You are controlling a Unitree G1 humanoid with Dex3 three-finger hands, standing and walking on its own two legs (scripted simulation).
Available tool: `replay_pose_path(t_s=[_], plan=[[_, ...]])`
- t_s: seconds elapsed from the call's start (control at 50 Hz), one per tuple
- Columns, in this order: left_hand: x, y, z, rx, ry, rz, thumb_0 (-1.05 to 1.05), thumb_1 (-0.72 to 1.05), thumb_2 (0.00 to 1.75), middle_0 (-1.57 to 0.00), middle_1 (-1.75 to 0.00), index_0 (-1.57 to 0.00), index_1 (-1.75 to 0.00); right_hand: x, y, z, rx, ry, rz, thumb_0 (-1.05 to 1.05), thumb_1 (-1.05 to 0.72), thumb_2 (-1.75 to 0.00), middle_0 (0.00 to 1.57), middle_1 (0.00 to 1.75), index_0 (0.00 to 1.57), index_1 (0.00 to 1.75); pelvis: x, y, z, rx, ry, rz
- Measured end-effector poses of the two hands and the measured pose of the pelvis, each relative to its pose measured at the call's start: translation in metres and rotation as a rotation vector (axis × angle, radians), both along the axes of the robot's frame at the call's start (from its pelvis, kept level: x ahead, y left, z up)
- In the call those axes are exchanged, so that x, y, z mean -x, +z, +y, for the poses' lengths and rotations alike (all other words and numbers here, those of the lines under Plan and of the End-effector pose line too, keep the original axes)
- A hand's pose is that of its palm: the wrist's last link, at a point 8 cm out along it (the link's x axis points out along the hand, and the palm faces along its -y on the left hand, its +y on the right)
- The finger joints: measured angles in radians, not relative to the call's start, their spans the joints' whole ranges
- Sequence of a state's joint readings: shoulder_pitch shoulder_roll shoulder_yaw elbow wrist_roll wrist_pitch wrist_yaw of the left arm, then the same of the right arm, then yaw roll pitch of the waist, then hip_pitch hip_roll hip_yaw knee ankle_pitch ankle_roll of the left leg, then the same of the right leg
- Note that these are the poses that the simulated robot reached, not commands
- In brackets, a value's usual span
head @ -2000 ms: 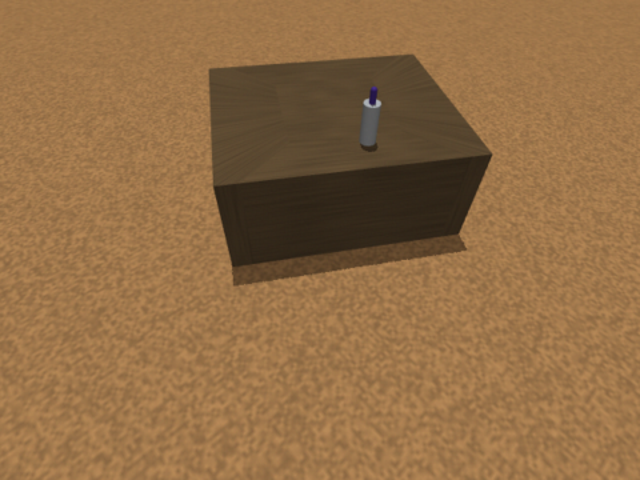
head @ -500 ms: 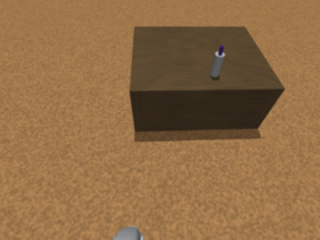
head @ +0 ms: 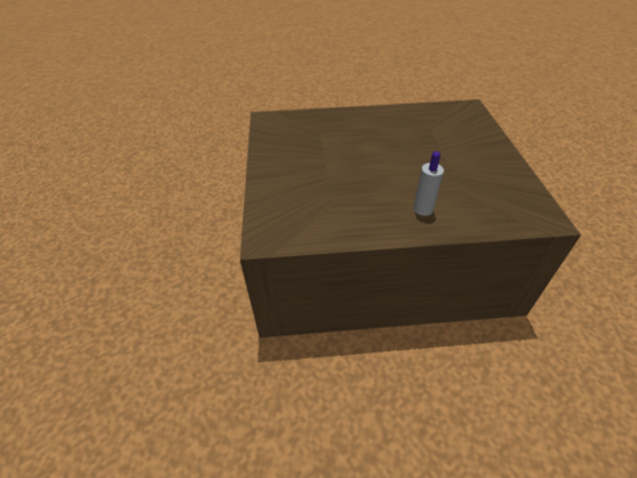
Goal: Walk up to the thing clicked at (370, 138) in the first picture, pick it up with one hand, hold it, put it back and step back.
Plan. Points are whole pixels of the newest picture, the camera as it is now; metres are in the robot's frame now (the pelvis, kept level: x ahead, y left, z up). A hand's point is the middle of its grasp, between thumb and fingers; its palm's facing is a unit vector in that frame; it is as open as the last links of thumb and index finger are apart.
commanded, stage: walk up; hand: right
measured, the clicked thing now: (429, 182) +0.93 -0.29 -0.24
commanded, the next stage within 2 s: none
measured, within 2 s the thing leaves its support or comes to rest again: neither
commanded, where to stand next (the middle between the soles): +0.44 -0.05 m, yaw +3 degrees
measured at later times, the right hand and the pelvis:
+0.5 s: hand (496, 367) +0.32 -0.27 -0.12, palm faces -0.11 +0.91 -0.41, open 7.4 cm; pelvis +0.19 +0.00 -0.01, yaw +4 degrees
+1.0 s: hand (519, 329) +0.41 -0.34 -0.15, palm faces -0.10 +0.94 -0.33, open 7.4 cm; pelvis +0.34 -0.07 +0.01, yaw +3 degrees
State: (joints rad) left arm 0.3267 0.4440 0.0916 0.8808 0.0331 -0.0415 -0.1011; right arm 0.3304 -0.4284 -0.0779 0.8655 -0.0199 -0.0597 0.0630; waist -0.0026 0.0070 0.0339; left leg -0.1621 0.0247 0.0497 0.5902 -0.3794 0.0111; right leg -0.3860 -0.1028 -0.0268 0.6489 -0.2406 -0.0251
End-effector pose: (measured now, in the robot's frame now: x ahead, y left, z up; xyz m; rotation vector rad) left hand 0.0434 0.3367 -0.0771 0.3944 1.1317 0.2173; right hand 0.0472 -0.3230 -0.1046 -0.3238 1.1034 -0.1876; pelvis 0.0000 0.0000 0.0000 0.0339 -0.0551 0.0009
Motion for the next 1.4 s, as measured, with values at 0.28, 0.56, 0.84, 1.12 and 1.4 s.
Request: replay_pose_path(t_s=[0.28, 0.56, 0.84, 1.12, 1.4], plan=[[-0.040, -0.001, -0.045, 0.024, 0.130, 0.090, 0.01, 0.90, 0.90, -0.20, -0.30, -0.21, -0.30, -0.174, 0.010, -0.005, -0.018, 0.141, -0.014, 0.01, -0.90, -0.90, 0.20, 0.30, 0.20, 0.30, -0.109, 0.011, -0.026, 0.032, 0.044, 0.019], [-0.181, -0.042, -0.035, 0.112, 0.074, 0.049, 0.01, 0.90, 0.90, -0.20, -0.30, -0.21, -0.30, -0.272, 0.034, 0.011, 0.064, 0.108, -0.110, 0.00, -0.90, -0.90, 0.20, 0.30, 0.21, 0.30, -0.213, 0.001, -0.007, 0.034, 0.062, -0.017], [-0.316, -0.005, -0.058, 0.000, 0.005, -0.023, 0.01, 0.91, 0.90, -0.20, -0.30, -0.20, -0.30, -0.295, -0.001, -0.062, 0.045, 0.030, 0.055, 0.01, -0.89, -0.90, 0.21, 0.30, 0.21, 0.30, -0.303, -0.004, -0.054, 0.016, 0.041, 0.010], [-0.345, -0.002, -0.095, -0.004, 0.061, 0.032, 0.01, 0.90, 0.90, -0.20, -0.30, -0.21, -0.30, -0.399, -0.008, -0.055, -0.014, 0.082, 0.073, 0.01, -0.90, -0.90, 0.20, 0.30, 0.21, 0.30, -0.364, 0.007, -0.074, 0.027, 0.046, 0.015], [-0.380, -0.048, -0.090, 0.071, 0.095, 0.030, 0.01, 0.90, 0.90, -0.20, -0.30, -0.21, -0.30, -0.457, 0.000, -0.032, 0.034, 0.107, 0.001, 0.01, -0.90, -0.90, 0.20, 0.30, 0.21, 0.30, -0.373, -0.008, -0.062, 0.051, 0.064, 0.008]])
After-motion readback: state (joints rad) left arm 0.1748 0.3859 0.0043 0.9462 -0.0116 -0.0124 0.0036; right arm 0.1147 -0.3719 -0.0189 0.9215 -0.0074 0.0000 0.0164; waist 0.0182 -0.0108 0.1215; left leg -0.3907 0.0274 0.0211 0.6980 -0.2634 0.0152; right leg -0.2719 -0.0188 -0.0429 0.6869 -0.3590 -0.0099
